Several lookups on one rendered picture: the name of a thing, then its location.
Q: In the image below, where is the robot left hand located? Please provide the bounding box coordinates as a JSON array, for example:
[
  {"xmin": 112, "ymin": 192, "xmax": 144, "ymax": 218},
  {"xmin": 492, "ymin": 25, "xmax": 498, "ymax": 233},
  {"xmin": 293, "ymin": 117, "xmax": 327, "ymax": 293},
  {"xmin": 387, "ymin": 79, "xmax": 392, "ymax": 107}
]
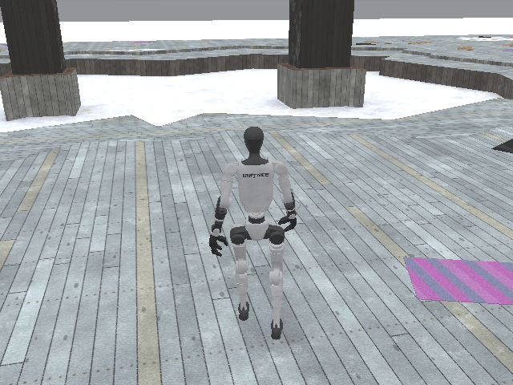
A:
[{"xmin": 209, "ymin": 235, "xmax": 228, "ymax": 257}]

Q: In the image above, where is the robot right hand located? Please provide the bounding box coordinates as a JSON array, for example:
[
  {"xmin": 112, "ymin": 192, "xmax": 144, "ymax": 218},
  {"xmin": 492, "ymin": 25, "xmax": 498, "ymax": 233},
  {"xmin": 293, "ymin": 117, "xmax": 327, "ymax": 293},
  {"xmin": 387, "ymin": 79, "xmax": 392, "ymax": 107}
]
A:
[{"xmin": 278, "ymin": 216, "xmax": 297, "ymax": 232}]

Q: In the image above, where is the robot left forearm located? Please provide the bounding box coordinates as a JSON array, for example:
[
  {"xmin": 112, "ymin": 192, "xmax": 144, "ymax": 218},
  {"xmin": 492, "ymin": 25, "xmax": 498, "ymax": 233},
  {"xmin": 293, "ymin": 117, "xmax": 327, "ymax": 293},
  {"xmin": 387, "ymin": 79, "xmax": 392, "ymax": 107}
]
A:
[{"xmin": 211, "ymin": 197, "xmax": 227, "ymax": 237}]

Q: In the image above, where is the robot right forearm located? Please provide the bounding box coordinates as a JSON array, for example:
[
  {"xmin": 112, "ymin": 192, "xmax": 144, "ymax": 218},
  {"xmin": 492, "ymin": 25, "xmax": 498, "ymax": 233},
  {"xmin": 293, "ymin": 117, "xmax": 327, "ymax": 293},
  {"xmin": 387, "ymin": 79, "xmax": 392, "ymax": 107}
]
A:
[{"xmin": 284, "ymin": 192, "xmax": 297, "ymax": 219}]

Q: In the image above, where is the left robot thigh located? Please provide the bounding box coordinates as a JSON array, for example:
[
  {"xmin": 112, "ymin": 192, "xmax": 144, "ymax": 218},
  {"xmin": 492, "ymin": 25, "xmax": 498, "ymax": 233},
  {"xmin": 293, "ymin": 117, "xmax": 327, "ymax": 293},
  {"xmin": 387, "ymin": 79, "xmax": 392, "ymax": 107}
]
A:
[{"xmin": 230, "ymin": 224, "xmax": 248, "ymax": 274}]

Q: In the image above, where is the left robot upper arm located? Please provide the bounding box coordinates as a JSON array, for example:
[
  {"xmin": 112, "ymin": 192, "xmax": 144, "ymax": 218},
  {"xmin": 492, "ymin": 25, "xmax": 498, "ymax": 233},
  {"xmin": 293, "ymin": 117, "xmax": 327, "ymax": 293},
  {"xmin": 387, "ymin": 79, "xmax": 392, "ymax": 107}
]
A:
[{"xmin": 219, "ymin": 162, "xmax": 238, "ymax": 209}]

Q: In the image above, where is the left robot shin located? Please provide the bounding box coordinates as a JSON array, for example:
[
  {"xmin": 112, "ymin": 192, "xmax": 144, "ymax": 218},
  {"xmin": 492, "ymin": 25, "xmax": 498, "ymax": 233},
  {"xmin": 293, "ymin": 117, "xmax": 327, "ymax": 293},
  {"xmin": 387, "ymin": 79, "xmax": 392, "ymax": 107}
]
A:
[{"xmin": 236, "ymin": 261, "xmax": 248, "ymax": 310}]

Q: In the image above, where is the right robot upper arm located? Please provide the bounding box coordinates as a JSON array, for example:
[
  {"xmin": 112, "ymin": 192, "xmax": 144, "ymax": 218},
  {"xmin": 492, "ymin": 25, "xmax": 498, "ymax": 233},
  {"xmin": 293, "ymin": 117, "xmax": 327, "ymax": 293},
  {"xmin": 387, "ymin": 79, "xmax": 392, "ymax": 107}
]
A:
[{"xmin": 271, "ymin": 160, "xmax": 293, "ymax": 204}]

